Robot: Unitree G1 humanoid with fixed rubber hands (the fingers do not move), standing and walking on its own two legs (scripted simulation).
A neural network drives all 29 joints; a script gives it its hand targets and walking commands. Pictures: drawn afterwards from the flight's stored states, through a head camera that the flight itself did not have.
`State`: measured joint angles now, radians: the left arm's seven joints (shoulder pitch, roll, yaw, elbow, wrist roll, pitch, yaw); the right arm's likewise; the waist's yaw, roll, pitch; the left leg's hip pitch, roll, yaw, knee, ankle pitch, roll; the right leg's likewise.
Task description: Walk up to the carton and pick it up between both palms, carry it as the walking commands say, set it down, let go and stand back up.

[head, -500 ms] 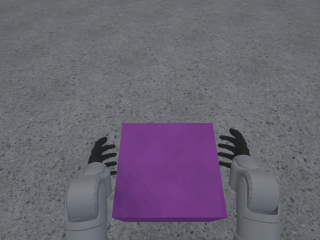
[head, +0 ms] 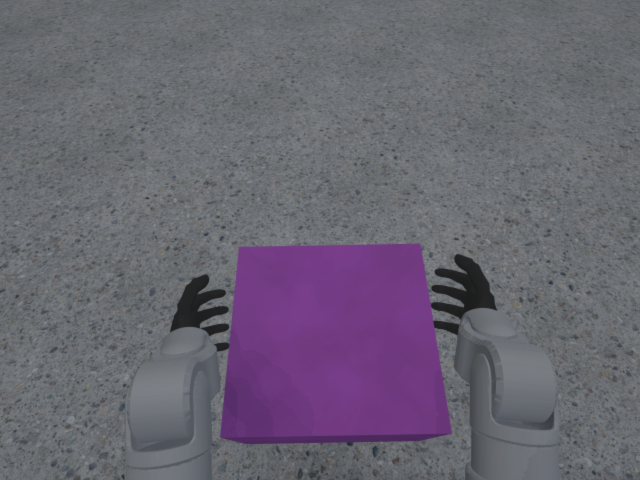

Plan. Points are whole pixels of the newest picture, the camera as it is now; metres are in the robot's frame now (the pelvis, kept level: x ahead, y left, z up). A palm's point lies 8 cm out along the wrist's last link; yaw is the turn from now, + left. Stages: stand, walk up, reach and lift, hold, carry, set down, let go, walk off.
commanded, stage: carry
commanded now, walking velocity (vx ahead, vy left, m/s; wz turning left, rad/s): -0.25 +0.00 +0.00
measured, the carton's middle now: (331, 346) +0.31 +0.00 -0.01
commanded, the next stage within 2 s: none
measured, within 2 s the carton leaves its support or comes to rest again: neither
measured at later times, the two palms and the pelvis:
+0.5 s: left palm out of the picture +0.09 +0.13 +0.09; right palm out of the picture +0.11 -0.18 +0.12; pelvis -0.17 -0.03 +0.00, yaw +0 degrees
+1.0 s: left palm out of the picture -0.08 +0.09 +0.09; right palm out of the picture -0.06 -0.22 +0.10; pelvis -0.34 -0.07 +0.00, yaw +1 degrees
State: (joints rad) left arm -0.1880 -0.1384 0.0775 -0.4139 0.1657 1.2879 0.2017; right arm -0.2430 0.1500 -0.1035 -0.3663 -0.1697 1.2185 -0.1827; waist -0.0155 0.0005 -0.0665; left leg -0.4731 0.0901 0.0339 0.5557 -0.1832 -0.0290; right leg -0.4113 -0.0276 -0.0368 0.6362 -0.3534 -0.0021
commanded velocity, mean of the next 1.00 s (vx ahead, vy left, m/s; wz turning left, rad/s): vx -0.25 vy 0.00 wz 0.00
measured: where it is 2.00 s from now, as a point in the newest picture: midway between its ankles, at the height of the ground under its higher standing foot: outside the picture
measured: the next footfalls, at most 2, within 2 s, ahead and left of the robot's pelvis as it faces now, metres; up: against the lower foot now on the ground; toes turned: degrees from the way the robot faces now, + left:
right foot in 0.02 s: +0.03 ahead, -0.14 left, +0.00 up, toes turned -3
left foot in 0.32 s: -0.09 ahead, +0.10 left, +0.00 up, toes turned +3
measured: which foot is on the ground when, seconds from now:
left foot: down 0.00-0.04, up 0.06-0.30, down 0.32-0.62, up 0.64-0.94, down 0.96-1.00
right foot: up 0.00-0.00, down 0.02-0.32, up 0.34-0.60, down 0.62-0.98, up 1.00-1.00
